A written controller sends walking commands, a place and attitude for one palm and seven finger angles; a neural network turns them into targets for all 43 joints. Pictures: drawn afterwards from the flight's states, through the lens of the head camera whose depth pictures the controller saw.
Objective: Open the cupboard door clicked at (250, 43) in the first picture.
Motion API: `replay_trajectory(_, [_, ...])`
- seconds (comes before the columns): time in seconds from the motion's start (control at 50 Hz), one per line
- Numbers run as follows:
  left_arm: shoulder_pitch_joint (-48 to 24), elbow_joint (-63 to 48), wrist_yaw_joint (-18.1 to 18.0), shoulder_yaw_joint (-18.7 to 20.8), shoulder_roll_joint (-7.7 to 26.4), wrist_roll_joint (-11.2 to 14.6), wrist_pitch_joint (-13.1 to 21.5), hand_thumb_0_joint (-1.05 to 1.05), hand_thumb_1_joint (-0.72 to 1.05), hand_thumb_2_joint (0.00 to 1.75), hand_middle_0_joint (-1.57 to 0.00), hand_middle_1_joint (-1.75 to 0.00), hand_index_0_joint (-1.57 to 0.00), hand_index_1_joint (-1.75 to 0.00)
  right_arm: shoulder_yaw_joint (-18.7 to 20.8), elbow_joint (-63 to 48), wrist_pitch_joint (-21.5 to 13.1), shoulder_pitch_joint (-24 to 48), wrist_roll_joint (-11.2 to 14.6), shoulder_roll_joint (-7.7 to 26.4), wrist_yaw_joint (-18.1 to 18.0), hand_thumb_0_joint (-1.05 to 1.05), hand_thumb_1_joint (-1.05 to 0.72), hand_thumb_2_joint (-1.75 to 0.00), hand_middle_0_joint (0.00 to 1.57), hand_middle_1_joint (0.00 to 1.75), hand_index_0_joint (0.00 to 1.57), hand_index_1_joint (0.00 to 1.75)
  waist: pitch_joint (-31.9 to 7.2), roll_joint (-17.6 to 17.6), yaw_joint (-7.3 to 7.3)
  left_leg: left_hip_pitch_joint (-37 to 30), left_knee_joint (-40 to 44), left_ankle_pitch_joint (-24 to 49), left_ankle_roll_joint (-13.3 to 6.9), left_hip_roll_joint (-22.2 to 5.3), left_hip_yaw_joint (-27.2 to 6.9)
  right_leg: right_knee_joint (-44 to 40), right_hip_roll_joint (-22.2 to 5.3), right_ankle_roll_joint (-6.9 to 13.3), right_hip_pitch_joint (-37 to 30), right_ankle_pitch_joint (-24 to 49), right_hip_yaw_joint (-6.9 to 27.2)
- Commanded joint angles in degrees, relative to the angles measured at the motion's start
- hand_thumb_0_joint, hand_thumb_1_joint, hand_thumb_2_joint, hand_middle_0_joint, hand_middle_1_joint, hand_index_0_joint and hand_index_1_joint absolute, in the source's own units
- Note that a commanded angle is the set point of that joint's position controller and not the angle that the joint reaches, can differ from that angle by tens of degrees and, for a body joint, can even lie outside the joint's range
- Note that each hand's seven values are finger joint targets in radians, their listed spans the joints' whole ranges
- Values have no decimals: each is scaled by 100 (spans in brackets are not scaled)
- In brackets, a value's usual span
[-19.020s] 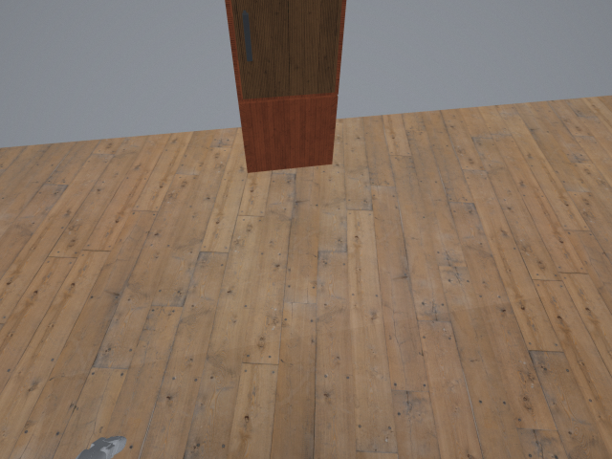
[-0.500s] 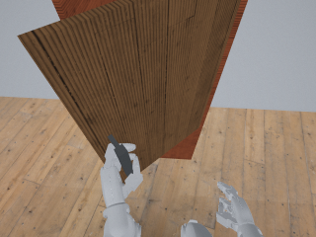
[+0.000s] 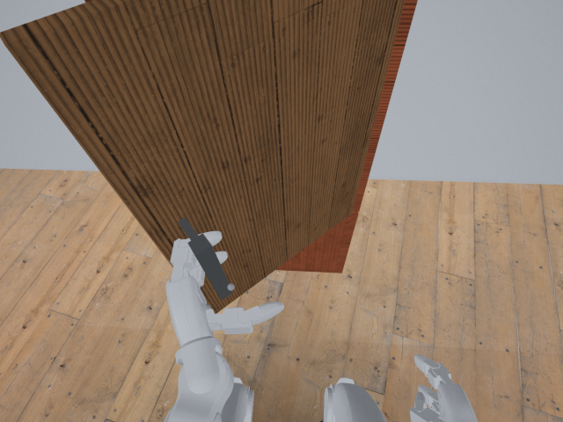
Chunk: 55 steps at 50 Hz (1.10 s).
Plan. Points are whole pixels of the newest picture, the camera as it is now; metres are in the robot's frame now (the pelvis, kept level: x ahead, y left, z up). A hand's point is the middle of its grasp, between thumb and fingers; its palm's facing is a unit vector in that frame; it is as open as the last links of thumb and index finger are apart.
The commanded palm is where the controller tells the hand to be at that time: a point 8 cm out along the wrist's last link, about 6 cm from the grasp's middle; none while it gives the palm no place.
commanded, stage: open thumb and fingers to let go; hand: left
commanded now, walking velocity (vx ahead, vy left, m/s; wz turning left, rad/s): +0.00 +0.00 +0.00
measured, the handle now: (206, 261) +0.34 +0.12 +0.02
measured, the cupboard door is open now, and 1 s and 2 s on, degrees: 42 43 43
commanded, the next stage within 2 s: slide the hand sideways off the handle in 0.28 s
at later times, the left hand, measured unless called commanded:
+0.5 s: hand (223, 303) +0.28 +0.09 +0.02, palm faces +0.03 -0.99 -0.10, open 15.4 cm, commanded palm +0.25 +0.13 +0.02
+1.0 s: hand (197, 337) +0.23 +0.12 +0.02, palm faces -0.09 -1.00 -0.01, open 16.2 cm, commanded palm +0.21 +0.17 +0.02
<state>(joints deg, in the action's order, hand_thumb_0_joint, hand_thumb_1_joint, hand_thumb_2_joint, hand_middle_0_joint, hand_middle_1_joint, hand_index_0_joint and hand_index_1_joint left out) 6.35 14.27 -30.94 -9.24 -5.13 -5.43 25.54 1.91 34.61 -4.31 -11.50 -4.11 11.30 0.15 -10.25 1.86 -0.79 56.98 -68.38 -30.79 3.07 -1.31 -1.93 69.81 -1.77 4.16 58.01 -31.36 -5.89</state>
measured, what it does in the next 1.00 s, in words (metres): shifts its weight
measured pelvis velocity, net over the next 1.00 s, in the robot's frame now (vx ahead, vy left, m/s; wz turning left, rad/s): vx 0.00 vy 0.05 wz -0.03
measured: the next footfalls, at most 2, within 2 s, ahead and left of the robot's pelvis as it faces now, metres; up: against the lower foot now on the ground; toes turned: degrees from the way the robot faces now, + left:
none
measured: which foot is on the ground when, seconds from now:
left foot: down 0.00-1.00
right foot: down 0.00-1.00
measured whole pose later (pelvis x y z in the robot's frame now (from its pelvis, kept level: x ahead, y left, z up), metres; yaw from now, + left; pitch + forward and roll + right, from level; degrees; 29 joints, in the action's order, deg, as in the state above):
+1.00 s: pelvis +0.00 +0.05 -0.02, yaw -2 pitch +19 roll -1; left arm 21.4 -3.6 -5.5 -13.7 3.9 -1.5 24.0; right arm -0.5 23.1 -1.8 -12.1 -1.1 11.4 1.4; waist -9.4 1.9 0.4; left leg 60.4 -75.1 -34.1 -1.4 -0.2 0.4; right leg 73.2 -2.9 -0.2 60.4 -32.1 -3.3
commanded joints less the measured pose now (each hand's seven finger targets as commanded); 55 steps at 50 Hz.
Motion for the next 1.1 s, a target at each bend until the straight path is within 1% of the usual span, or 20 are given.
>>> replay_trajectory(0.0, [-712,-1106,-48,-58,-122,-66,423,0,-50,30,-25,-90,-25,-90,84,-883,-353,330,12,398,-2,0,-90,-90,20,30,20,30,-1587,-836,-54,-279,512,837,-294,296,114,-1537,-123,-385,-1843,1369,955])
replay_trajectory(0.02, [-825,-1109,-60,-129,-197,-62,418,0,-50,30,-24,-85,-24,-85,78,-893,-361,334,9,402,1,0,-90,-90,20,30,20,30,-1566,-831,-100,-299,503,806,-305,297,128,-1552,-119,-401,-1785,1326,949])
replay_trajectory(0.24, [-1146,-962,-353,-257,-411,-299,267,0,-50,30,-15,-30,-15,-30,13,-951,-344,363,-32,390,29,0,-90,-90,20,30,20,30,-1568,-540,-60,-676,673,935,-315,285,95,-1259,80,-277,-1320,1208,427])
replay_trajectory(0.3, [-1396,-887,-400,-250,-445,-285,222,0,-50,30,-15,-30,-15,-30,3,-937,-337,410,-32,403,23,0,-90,-90,20,30,20,30,-1507,-641,-104,-683,696,820,-317,272,48,-1254,104,-278,-1176,987,371])
replay_trajectory(0.36, [-1259,-989,-423,-249,-445,-292,196,0,-50,30,-15,-30,-15,-30,4,-987,-338,427,-38,407,26,0,-90,-90,20,30,20,30,-1676,-533,-16,-772,727,971,-308,271,29,-1185,135,-241,-1231,1114,316])
replay_trajectory(0.38, [-1190,-1138,766,-1432,144,-911,342,0,-50,30,-15,-30,-15,-30,-6,-906,-287,82,-7,658,64,0,-90,-90,20,30,20,30,-1486,-644,-529,-854,530,981,-407,244,93,-1108,67,-251,-1054,1467,449])
replay_trajectory(0.4, [-1442,-1433,1404,-885,618,-677,546,0,-50,30,-15,-30,-15,-30,33,-1028,-247,119,41,595,40,0,-90,-90,20,30,20,30,-1680,-450,-318,-764,501,984,-422,266,88,-1052,22,-198,-1231,1570,496])
replay_trajectory(0.44, [-1470,-1643,2159,-821,856,-434,689,0,-50,30,-15,-30,-15,-30,15,-1135,-209,172,82,603,-31,0,-90,-90,20,30,20,30,-1864,-277,-231,-749,499,959,-449,293,79,-1003,14,-185,-1459,1653,602])
replay_trajectory(0.48, [-1378,-1710,2900,-986,684,25,665,0,-50,30,-15,-30,-15,-30,-12,-1268,-244,211,200,626,-46,0,-90,-90,20,30,20,30,-1681,-164,-307,-863,520,877,-452,280,23,-1002,42,-162,-1211,1424,530])
replay_trajectory(0.52, [-1155,-1679,3226,-965,290,723,485,0,-50,30,-15,-30,-15,-30,-49,-1437,-294,302,341,638,-68,0,-90,-90,20,30,20,30,-1451,-331,-275,-866,671,596,-441,279,-44,-1164,99,-180,-1151,930,434])
replay_trajectory(0.56, [-805,-1775,3236,-695,199,1148,275,0,-50,30,-15,-30,-15,-30,-45,-1573,-342,363,427,681,-86,0,-90,-90,20,30,20,30,-1459,-311,-117,-936,809,639,-419,286,-95,-1153,130,-166,-1156,779,308])
replay_trajectory(0.6, [-396,-1818,3027,-469,263,1222,145,0,-50,30,-15,-30,-15,-30,-14,-1623,-316,316,427,724,-64,0,-90,-90,20,30,20,30,-1473,-537,-40,-944,834,759,-394,272,-115,-1046,139,-194,-1095,855,220])
replay_trajectory(0.66, [136,-1917,2654,-289,565,836,133,0,-50,30,-15,-30,-15,-30,13,-1735,-269,236,349,730,17,0,-90,-90,20,30,20,30,-1450,-642,89,-796,767,1015,-375,257,-135,-805,137,-176,-988,1009,183])
replay_trajectory(0.74, [518,-2275,2407,-289,707,419,266,0,-50,30,-15,-30,-15,-30,45,-1826,-172,154,284,668,130,0,-90,-90,20,30,20,30,-1468,-489,103,-770,649,1093,-338,249,-65,-664,132,-158,-860,1095,253])
replay_trajectory(0.76, [702,-2452,2368,-163,864,341,287,0,-50,30,-15,-30,-15,-30,58,-1901,-144,163,282,673,140,0,-90,-90,20,30,20,30,-1613,-319,228,-780,672,1275,-319,256,-86,-568,131,-118,-946,1185,253])
replay_trajectory(0.78, [892,-2566,2370,-292,733,341,280,0,-50,30,-15,-30,-15,-30,44,-1948,-119,178,280,637,171,0,-90,-90,20,30,20,30,-1620,-143,216,-888,664,1313,-303,253,-42,-581,136,-120,-894,1234,257])
replay_trajectory(0.84, [1019,-2891,2406,-481,664,340,249,0,-50,30,-15,-30,-15,-30,29,-2029,-55,157,299,638,183,0,-90,-90,20,30,20,30,-1466,-91,85,-911,651,1177,-295,233,-68,-609,157,-137,-773,1148,239])
replay_trajectory(0.92, [968,-3099,2538,-468,780,406,258,0,-50,30,-15,-30,-15,-30,15,-2037,-54,106,311,664,88,0,-90,-90,20,30,20,30,-1298,-314,-71,-720,565,898,-333,228,-145,-625,176,-173,-658,954,233])
replay_trajectory(1.0, [1414,-3255,2749,-248,942,589,344,0,-50,30,-15,-30,-15,-30,20,-2036,-112,77,325,657,3,0,-90,-90,20,30,20,30,-1492,-394,-13,-688,447,1013,-350,243,-137,-559,199,-186,-721,1086,238])
replay_trajectory(1.08, [1747,-3392,2954,-104,1068,714,289,0,-50,30,-15,-30,-15,-30,14,-2075,-125,90,339,657,-30,0,-90,-90,20,30,20,30,-1544,-233,60,-664,390,1219,-343,257,-127,-467,196,-183,-764,1277,232])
